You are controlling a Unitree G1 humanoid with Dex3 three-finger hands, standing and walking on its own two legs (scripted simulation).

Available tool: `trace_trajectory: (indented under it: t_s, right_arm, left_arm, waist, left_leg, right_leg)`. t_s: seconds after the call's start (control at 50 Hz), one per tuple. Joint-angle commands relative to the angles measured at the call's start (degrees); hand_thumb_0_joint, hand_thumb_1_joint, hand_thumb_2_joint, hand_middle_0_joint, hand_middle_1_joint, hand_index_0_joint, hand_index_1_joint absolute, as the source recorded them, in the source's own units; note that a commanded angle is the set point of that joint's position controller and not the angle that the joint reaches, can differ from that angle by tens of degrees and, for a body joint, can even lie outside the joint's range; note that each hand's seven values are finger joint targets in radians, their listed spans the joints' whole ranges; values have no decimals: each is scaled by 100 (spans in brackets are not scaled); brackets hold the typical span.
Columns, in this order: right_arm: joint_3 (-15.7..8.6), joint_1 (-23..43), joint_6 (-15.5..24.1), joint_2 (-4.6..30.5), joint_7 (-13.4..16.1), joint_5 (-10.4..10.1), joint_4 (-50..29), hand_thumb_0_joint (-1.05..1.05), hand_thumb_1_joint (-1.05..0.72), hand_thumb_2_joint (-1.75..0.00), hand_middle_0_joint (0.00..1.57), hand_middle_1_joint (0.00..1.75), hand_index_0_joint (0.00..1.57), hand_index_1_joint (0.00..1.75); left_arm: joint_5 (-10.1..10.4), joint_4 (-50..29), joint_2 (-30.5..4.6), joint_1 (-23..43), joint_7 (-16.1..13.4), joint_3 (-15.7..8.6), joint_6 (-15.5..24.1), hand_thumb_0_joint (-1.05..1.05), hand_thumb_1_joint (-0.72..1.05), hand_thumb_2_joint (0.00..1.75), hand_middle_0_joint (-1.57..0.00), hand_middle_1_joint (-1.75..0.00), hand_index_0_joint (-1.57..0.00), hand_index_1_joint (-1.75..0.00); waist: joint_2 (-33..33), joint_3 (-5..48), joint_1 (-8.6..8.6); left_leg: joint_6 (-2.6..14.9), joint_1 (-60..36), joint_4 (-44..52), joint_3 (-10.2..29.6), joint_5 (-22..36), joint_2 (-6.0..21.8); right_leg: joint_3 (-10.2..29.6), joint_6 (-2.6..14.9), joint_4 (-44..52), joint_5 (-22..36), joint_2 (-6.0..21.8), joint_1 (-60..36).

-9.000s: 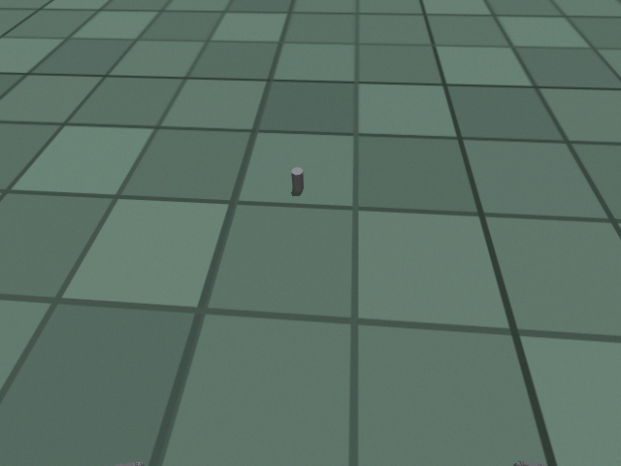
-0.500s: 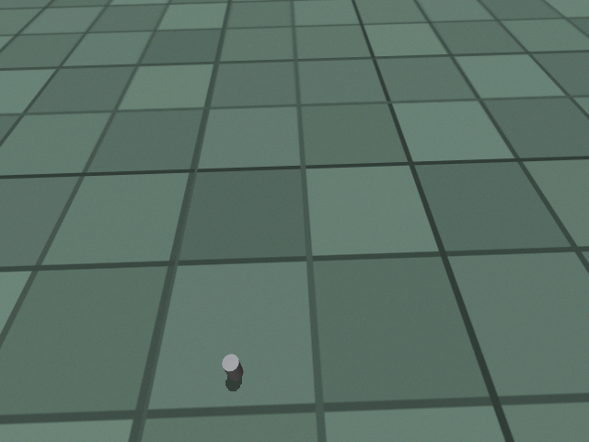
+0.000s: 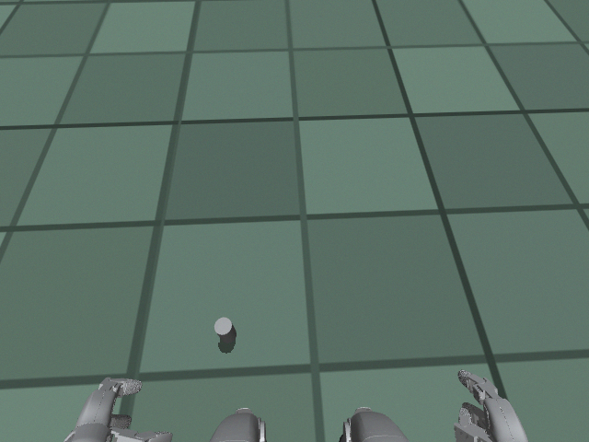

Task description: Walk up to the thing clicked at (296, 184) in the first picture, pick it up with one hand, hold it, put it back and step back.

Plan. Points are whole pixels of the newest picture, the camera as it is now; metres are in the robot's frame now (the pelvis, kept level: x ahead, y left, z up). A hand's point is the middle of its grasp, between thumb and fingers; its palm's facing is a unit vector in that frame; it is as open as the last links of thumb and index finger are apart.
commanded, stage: rise first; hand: left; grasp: from above
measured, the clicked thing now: (225, 330) +0.43 +0.22 -0.68
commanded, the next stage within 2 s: none
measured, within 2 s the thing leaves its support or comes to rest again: neither
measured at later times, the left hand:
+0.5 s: hand out of the picture +0.13 +0.26 -0.21, palm faces -0.25 -0.82 -0.52, open 13.8 cm
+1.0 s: hand (178, 369) +0.27 +0.28 -0.41, palm faces -0.45 -0.33 -0.83, open 13.8 cm
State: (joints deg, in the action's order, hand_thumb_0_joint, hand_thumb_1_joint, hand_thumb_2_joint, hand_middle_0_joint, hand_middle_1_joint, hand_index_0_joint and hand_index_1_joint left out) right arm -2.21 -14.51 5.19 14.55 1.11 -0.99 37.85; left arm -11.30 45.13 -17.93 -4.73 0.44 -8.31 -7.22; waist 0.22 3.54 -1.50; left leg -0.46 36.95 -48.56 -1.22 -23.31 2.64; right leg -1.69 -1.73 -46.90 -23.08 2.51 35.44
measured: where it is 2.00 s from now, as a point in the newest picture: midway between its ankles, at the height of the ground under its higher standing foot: outside the picture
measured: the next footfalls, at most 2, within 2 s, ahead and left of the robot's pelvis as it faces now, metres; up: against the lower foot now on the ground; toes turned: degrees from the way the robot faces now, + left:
none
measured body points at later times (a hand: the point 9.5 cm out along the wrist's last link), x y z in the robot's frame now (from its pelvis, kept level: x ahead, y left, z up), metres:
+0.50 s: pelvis -0.02 +0.00 -0.07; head +0.09 +0.02 +0.36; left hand +0.14 +0.30 -0.18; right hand +0.17 -0.24 -0.16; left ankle +0.00 +0.12 -0.70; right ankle +0.00 -0.14 -0.70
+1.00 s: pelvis -0.08 -0.01 -0.27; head +0.12 +0.00 +0.13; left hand +0.29 +0.29 -0.36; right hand +0.06 -0.28 -0.40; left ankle +0.00 +0.12 -0.70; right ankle -0.01 -0.14 -0.70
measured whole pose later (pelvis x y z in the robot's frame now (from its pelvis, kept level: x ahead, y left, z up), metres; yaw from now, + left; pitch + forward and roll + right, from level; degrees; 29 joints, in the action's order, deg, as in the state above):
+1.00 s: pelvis -0.08 -0.01 -0.27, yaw -2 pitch +34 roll -3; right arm -3.6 -5.8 8.7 16.2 -2.2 1.1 40.7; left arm -48.3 51.5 -29.3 26.1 -9.3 -6.4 6.2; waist 1.3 9.1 -2.1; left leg -1.1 109.6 -112.9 3.7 -37.9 3.3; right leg -1.7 -0.8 -111.3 -38.4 2.0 107.3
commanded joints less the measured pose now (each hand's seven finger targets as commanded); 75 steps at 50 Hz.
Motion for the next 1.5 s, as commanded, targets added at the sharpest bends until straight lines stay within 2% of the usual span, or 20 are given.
trace_trajectory:
  t_s: [0.0,0.06,0.16,0.2,0.22,0.32,0.4,0.5,0.6,0.66,0.72,0.8,0.84,0.88,1.02,1.12,1.18,1.26,1.34,1.48]
  right_arm:
    - [-390,24,355,856,67,23,-839,0,-88,-90,20,30,20,30]
    - [-377,82,407,813,83,26,-967,0,-86,-89,20,30,20,30]
    - [-359,143,514,813,102,39,-1120,0,-87,-89,20,30,20,30]
    - [-339,168,553,767,114,44,-1201,0,-87,-89,20,30,20,30]
    - [-320,196,582,756,111,47,-1226,0,-87,-89,20,30,20,30]
    - [-307,259,678,744,135,47,-1375,0,-88,-90,20,30,20,30]
    - [-254,348,767,754,151,53,-1340,0,-89,-90,20,30,20,30]
    - [-281,432,954,865,48,81,-1182,0,-85,-89,20,30,20,30]
    - [-359,482,1034,1005,-47,53,-955,0,-85,-89,20,30,20,30]
    - [-414,464,986,1041,-89,44,-771,0,-86,-89,20,30,20,30]
    - [-453,408,905,1108,-176,57,-593,0,-87,-89,20,30,20,30]
    - [-505,292,767,1128,-249,104,-356,0,-89,-90,20,30,20,30]
    - [-507,206,706,1121,-277,139,-284,0,-89,-90,20,30,20,30]
    - [-558,193,639,1156,-277,161,-236,0,-90,-90,20,30,20,30]
    - [-562,-12,421,1201,-291,248,-67,0,-90,-91,20,30,20,30]
    - [-476,-130,254,1212,-319,297,69,0,-90,-91,20,30,20,30]
    - [-446,-222,166,1239,-373,354,159,0,-90,-91,20,30,20,30]
    - [-422,-282,-5,1304,-452,399,188,0,-90,-91,20,30,20,30]
    - [-410,-333,-99,1336,-512,469,248,0,-90,-91,20,30,20,30]
    - [-366,-424,-184,1384,-593,593,358,0,-90,-91,20,30,20,30]
  left_arm:
    - [-192,-1360,-1112,-165,-124,-326,103,0,-52,96,-10,-105,-10,-106]
    - [-297,-1740,-1039,-478,-146,-267,-25,0,-52,98,-8,-106,-8,-106]
    - [-376,-2267,-978,-843,-175,-212,-265,0,-50,96,-7,-109,-9,-107]
    - [-413,-2464,-1049,-950,-211,-300,-337,0,-50,95,-8,-109,-9,-107]
    - [-420,-2532,-912,-1076,-207,-173,-360,0,-50,95,-7,-109,-9,-107]
    - [-469,-3004,-986,-1304,-225,-227,-461,0,-51,95,-7,-110,-9,-108]
    - [-702,-2741,-1072,-719,-269,-128,-363,0,-52,95,-7,-110,-9,-108]
    - [-1317,-2080,-1254,132,-327,-146,203,0,-51,97,-7,-108,-8,-107]
    - [-1984,-1808,-1467,804,-547,-29,771,0,-49,97,-7,-108,-8,-107]
    - [-2370,-1490,-1872,1270,-778,-248,964,0,-51,97,-6,-110,-8,-108]
    - [-2741,-1022,-1931,1528,-917,-236,1068,0,-50,98,-6,-111,-8,-109]
    - [-3241,-691,-2380,2730,-1098,-315,1246,0,-53,99,-6,-109,-7,-107]
    - [-3416,-448,-2424,3155,-1168,-275,1317,0,-52,98,-6,-109,-8,-107]
    - [-3594,-274,-2765,3566,-1214,-370,1400,0,-52,98,-6,-109,-9,-106]
    - [-4111,303,-3086,4940,-1273,-183,1655,0,-55,103,-8,-103,-8,-104]
    - [-4516,894,-3329,5278,-1411,-204,1747,0,-54,103,-9,-100,-8,-101]
    - [-4729,1137,-3197,5500,-1476,-52,1781,0,-54,103,-9,-100,-8,-101]
    - [-5049,1386,-3351,5786,-1622,-64,1858,0,-54,103,-8,-99,-7,-100]
    - [-5278,1302,-3465,6398,-1763,-21,1938,0,-54,102,-7,-100,-7,-100]
    - [-5649,1739,-3563,6717,-1984,31,1961,0,-55,102,-6,-101,-6,-101]
  waist:
    - [423,1446,60]
    - [310,1425,27]
    - [334,1552,-42]
    - [364,1585,-9]
    - [378,1649,-36]
    - [481,1771,-12]
    - [312,1619,-211]
    - [424,1876,-169]
    - [600,2763,-170]
    - [459,3097,-35]
    - [545,3484,43]
    - [308,3910,-7]
    - [187,4003,-79]
    - [251,4165,4]
    - [416,4151,-241]
    - [461,3943,-305]
    - [705,3836,-395]
    - [1011,3737,-459]
    - [1223,3889,-567]
    - [1302,3845,-703]
  left_leg:
    - [-7,-644,95,104,1745,-138]
    - [25,-304,-117,147,1469,-134]
    - [32,-16,-493,211,1563,-82]
    - [60,178,-657,171,1321,-114]
    - [36,205,-674,236,1361,-87]
    - [29,465,-941,309,1150,-73]
    - [71,1109,-1398,336,753,-92]
    - [47,1973,-2163,356,123,-137]
    - [21,2485,-2982,433,308,-153]
    - [91,3150,-3573,254,348,-214]
    - [80,3374,-4021,299,716,-207]
    - [157,4222,-4730,151,369,-224]
    - [177,4622,-4932,124,47,-235]
    - [177,4711,-5057,98,-252,-218]
    - [203,5223,-5438,178,-1093,-208]
    - [211,5612,-5703,250,-1166,-224]
    - [185,5517,-5856,328,-948,-194]
    - [145,5531,-5942,410,-980,-187]
    - [127,5490,-6103,443,-945,-179]
    - [150,5687,-6357,439,-1001,-188]
  right_leg:
    - [-121,271,-70,1282,-282,16]
    - [-118,253,-228,1110,-279,202]
    - [-128,259,-621,1084,-293,568]
    - [-91,250,-677,961,-277,651]
    - [-121,269,-810,924,-290,762]
    - [-122,275,-1118,703,-295,1178]
    - [-104,261,-1485,480,-284,1713]
    - [-32,284,-2412,-49,-250,2842]
    - [-20,312,-3378,115,-220,3700]
    - [55,304,-3697,230,-240,3901]
    - [-5,332,-4201,413,-233,4392]
    - [45,289,-4541,330,-256,4523]
    - [33,278,-4656,115,-256,4577]
    - [26,283,-4724,-244,-259,4761]
    - [-145,317,-5112,-1138,-312,5575]
    - [-280,342,-5485,-1165,-330,5968]
    - [-361,363,-5761,-893,-314,6319]
    - [-444,388,-6051,-902,-309,6716]
    - [-483,403,-6270,-853,-308,6981]
    - [-541,386,-6484,-861,-305,7172]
